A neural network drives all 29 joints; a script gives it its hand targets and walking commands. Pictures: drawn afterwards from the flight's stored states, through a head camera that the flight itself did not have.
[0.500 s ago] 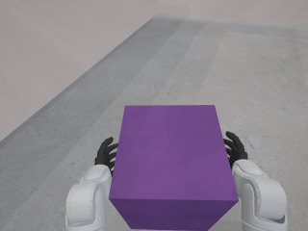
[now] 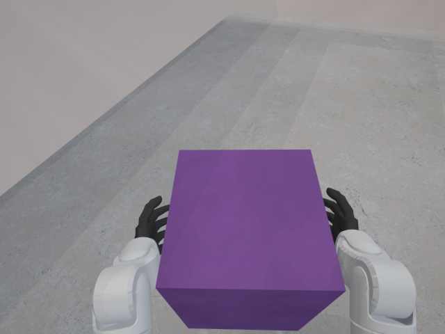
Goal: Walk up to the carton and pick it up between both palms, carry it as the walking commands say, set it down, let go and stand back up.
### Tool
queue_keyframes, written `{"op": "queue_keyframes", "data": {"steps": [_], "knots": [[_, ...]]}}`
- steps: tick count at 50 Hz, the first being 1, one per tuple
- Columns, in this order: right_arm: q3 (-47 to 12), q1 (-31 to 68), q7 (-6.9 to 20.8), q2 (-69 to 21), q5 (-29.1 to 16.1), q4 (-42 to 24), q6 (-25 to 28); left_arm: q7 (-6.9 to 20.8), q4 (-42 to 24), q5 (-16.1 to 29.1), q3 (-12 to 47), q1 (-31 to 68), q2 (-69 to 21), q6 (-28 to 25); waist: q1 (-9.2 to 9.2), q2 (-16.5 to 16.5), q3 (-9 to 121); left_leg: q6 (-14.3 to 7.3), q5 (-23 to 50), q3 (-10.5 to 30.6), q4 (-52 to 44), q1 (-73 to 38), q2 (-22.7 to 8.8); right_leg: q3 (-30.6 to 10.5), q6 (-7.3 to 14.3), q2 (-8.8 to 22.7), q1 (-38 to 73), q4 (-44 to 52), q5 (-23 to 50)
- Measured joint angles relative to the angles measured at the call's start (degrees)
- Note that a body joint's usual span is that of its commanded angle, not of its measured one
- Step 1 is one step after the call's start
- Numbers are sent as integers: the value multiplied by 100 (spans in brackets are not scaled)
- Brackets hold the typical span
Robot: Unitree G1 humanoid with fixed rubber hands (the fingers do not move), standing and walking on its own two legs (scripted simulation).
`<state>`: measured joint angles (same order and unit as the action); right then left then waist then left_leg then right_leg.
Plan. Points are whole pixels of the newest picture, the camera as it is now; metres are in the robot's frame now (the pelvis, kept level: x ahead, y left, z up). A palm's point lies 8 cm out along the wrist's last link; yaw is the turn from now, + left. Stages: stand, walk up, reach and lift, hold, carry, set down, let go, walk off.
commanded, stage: carry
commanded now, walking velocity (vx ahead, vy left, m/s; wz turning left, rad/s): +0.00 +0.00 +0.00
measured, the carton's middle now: (243, 247) +0.25 +0.00 +0.03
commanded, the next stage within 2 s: hold in 1.48 s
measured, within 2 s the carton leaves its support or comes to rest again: neither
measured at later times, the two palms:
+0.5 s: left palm (148, 228) +0.25 +0.15 +0.09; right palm (336, 222) +0.26 -0.15 +0.10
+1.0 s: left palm (153, 219) +0.27 +0.15 +0.10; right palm (336, 214) +0.27 -0.15 +0.09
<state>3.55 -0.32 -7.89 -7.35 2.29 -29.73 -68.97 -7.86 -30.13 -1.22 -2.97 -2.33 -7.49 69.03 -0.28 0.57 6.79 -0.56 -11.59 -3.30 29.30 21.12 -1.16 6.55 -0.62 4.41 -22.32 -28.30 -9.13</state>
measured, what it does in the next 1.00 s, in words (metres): stands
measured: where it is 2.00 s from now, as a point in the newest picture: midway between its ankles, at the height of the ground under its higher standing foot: outside the picture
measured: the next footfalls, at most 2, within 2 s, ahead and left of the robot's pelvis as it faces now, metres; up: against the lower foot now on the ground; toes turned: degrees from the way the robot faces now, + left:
none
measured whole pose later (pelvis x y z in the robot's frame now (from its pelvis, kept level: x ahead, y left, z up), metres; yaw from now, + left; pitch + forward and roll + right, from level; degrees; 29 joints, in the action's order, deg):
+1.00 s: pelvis +0.04 +0.00 +0.00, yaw +0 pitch +3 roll +0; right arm 3.9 -0.5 -8.1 -7.3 1.9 -31.2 -69.1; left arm -8.1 -30.9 -1.1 -2.6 -1.4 -7.4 69.7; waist -0.5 0.9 5.9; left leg -0.6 -15.8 -3.3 30.5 17.8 -0.9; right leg 6.5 -1.3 4.8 -19.4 -30.3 -13.8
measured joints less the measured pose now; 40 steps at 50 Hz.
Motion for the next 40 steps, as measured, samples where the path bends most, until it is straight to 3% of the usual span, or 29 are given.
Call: {"op": "queue_keyframes", "data": {"steps": [40], "knots": [[31, -19, -22, 0, -38, -141, -27, -25, -90, 14, 30, 80, 7, 78, -18, 26, -76, -25, -367, -2, 96, -288, 45, -8, -71, 57, 256, -174, -402]]}}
